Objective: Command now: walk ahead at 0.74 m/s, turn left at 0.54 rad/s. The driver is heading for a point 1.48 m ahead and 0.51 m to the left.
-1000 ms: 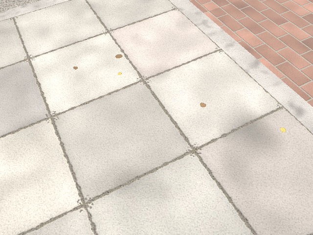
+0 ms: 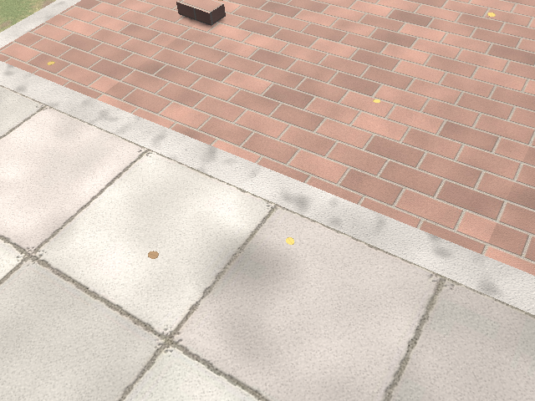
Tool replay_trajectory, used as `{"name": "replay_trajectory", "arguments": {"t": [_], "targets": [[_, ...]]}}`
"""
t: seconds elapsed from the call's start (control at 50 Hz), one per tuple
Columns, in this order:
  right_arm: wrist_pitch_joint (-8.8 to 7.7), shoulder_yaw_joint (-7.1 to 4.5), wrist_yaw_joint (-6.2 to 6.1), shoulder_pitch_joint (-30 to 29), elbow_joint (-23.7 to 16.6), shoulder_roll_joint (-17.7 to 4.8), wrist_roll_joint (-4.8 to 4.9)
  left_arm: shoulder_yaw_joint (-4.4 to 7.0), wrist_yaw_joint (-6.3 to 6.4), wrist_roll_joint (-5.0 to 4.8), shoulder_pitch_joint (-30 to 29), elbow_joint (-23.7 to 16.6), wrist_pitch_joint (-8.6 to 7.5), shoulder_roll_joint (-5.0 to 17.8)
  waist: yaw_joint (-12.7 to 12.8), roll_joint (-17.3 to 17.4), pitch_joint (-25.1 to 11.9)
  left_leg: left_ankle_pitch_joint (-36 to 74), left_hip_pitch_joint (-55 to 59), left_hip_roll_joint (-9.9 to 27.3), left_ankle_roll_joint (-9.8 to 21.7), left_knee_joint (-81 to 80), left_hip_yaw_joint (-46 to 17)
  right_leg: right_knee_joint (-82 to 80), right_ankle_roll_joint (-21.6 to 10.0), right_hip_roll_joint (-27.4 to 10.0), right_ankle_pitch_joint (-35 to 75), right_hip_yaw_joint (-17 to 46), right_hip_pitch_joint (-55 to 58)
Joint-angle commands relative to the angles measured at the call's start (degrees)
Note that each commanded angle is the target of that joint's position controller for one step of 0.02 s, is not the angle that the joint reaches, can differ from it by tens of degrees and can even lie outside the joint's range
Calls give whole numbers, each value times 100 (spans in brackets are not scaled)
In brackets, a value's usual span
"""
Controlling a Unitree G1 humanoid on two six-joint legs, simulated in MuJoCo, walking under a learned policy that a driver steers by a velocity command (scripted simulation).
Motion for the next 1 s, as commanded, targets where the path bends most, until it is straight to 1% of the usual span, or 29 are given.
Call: {"name": "replay_trajectory", "arguments": {"t": [0.02, 0.14, 0.2, 0.24, 0.26, 0.28, 0.3, 0.32, 0.34, 0.36, 0.38, 0.4, 0.44, 0.5, 0.56, 0.6, 0.64, 0.66, 0.7, 0.72, 0.74, 0.76, 0.78, 0.8, 0.82, 0.84, 0.88, 0.96, 1.0], "targets": [[-45, -92, 29, -630, -514, -360, 1, 185, 32, 64, -170, -289, -201, 653, 100, -920, 838, 920, -1521, 241, -127, 203, -141, -1345, -353, -1331, 650, 538, 131], [-110, 89, 287, -1614, -873, -32, 3, 164, 104, 55, 259, 133, -163, 769, 360, -566, 1351, 1578, -865, 118, 209, -1565, 939, -1565, 64, -1193, 2451, -659, 55], [-154, 65, 403, -1826, -1104, -130, 69, 236, 244, 61, 332, 254, -9, 1237, 122, -955, 964, 954, -11, -396, 573, -2123, 1659, -662, 230, -1330, 6804, -957, 680], [-57, -85, 378, -935, -1018, -476, 133, 314, 370, 44, 112, 208, 156, 1541, -551, -1423, 310, 253, 978, -730, 813, -2056, 1810, 734, 183, -1567, 9159, -970, 1018], [26, -262, 332, 111, -814, -867, 130, 350, 361, 51, -172, 109, 192, 1660, -1124, -1449, -231, -3, 2247, -792, 1011, -1976, 1661, 1933, 89, -1630, 9499, -876, 647], [96, -499, 223, 1543, -469, -1304, 88, 350, 295, 21, -511, -42, 141, 1659, -1829, -1119, -803, 191, 4382, -771, 1280, -2626, 1120, 3728, 15, -1380, 8457, -789, -529], [197, -459, 67, 1788, -204, -1331, 67, 97, 169, 101, -561, -130, -49, 742, -1491, 383, -569, -341, 5599, -103, 1450, -2571, -177, 5959, 55, -416, 874, -471, -2579], [57, -462, 39, 1279, -560, -1562, -112, -135, 78, -182, -115, -663, -354, 180, -670, 1556, -1421, -2497, 6809, 1153, 2812, -3772, -3829, 7804, 218, 468, -1314, 780, -4720], [-35, -384, 4, 1373, -634, -1075, -172, -78, 12, -239, -970, -862, -598, 796, -1166, 378, -1395, -3316, 6457, 1237, 2488, -4848, -4513, 7410, -90, 151, -567, 1578, -5068], [-141, -336, 10, 1289, -615, -940, -238, -42, -6, -376, -1253, -1046, -662, 890, -840, -243, -638, -3103, 5589, 1211, 2245, -5149, -4215, 6822, -187, -27, -188, 1539, -5011], [-211, -304, 41, 835, -688, -850, -226, -63, 18, -253, -1162, -932, -653, 790, -374, -1041, -94, -2507, 4460, 1020, 2086, -5223, -3716, 6222, -163, -284, 84, 1514, -4594], [-241, -271, 21, 408, -790, -753, -241, -39, 25, -117, -963, -830, -576, 764, -77, -958, 151, -2071, 3685, 707, 2071, -5247, -3252, 5820, -43, -412, 188, 1567, -4219], [-226, -209, -47, 11, -858, -596, -217, 17, 12, -25, -773, -740, -370, 881, 230, -565, 562, -1525, 2609, 270, 2002, -5450, -2540, 5224, 224, -592, 273, 1450, -3820], [-225, -166, -201, 17, -752, -586, -86, -60, 35, 176, -1662, -1107, -279, 707, 18, -381, 1006, -558, 1145, -254, 1763, -5525, -1552, 3631, 561, -494, 1198, 890, -3147], [-168, -244, -282, 390, -529, -790, -1, -135, -19, 57, -2533, -1389, -331, 371, -504, -58, 734, -583, 651, -509, 1318, -5315, -1290, 1847, 675, -34, 2660, 629, -1809], [-160, -266, -300, 552, -427, -813, 65, -4, -6, -158, -2642, -1449, -343, 624, -588, 175, 492, -900, 1374, -350, 1171, -5014, -1721, 1228, 738, 40, 2811, 998, -1619], [-126, -272, -323, 587, -370, -727, 80, 114, -2, -269, -2654, -1455, -368, 889, -531, 363, 409, -655, 2344, -143, 1034, -4521, -2067, 842, 678, -30, 2422, 1240, -1787], [-92, -284, -317, 569, -352, -723, 48, 200, 0, -299, -2394, -1400, -391, 1031, -355, 450, 243, -73, 2707, -11, 950, -4132, -2178, 842, 583, -33, 2055, 1228, -1599], [-39, -183, -203, 325, -423, -568, -247, 426, 50, -313, -279, -994, -354, 1364, 790, 505, -1144, 1649, 2650, -170, 546, -1774, -1629, 1434, 180, -334, 1417, 1045, 552], [-85, 54, -176, 583, -538, 160, -432, 438, 97, -210, 848, -773, -289, 1672, 899, -765, -2003, -691, 1549, -476, 458, 402, -1184, 1517, -45, -1251, -83, 2449, 2242], [-183, 205, -134, 1778, -668, 479, 176, 497, -100, 12, 764, -447, -304, 2015, 59, -3942, -2482, -2154, -367, -833, 273, 2057, -736, -297, -1117, -2553, -2809, 6427, 3063], [-129, 152, -201, 1241, -463, -170, 257, 372, -111, -5, 282, -724, -265, 1200, 375, -2437, -1493, -1494, -874, -288, 265, 2316, -559, -632, -979, -2279, -3676, 6257, 2420], [-123, 82, -171, 379, -587, -508, 109, 306, -67, -23, 64, -653, -198, 900, 519, -1459, -696, -1137, -945, -170, 278, 2172, -321, -500, -835, -1981, -2585, 5024, 1690], [-140, 101, -163, -211, -720, -452, -44, 299, -75, 47, -19, -563, -156, 929, 496, -424, -269, -1056, -720, -7, 297, 1912, -249, -424, -784, -1705, -1361, 4175, 957], [-184, 109, -141, -587, -873, -336, -145, 283, -90, 73, -104, -444, -161, 883, 394, -296, 78, -952, -639, 120, 344, 1455, -290, -422, -846, -1493, -688, 3600, 436], [-175, 119, -100, -612, -912, -235, -95, 223, -90, 92, -208, -347, -187, 738, 192, -536, 237, -914, -379, 250, 377, 1145, -352, -537, -823, -1351, -337, 3172, 32], [-115, 169, -62, -528, -882, -67, -18, 118, -141, -45, -185, -159, -213, 415, -17, -764, 364, -1016, -335, 323, 408, 681, -318, -732, -896, -1267, -52, 2772, -223], [-190, 294, 27, -1086, -1089, -8, -195, 197, -93, -141, -97, 18, -246, 845, -163, -508, 895, 52, -894, 585, 245, -577, -135, -1266, -1114, -1426, 554, 2325, -551], [-298, 333, 101, -1721, -1285, -40, -267, 203, -46, -207, 79, 91, -245, 914, 29, -407, 1068, 881, -208, 480, 103, -1631, 160, -1605, -1016, -1218, 989, 1847, -1015]]}}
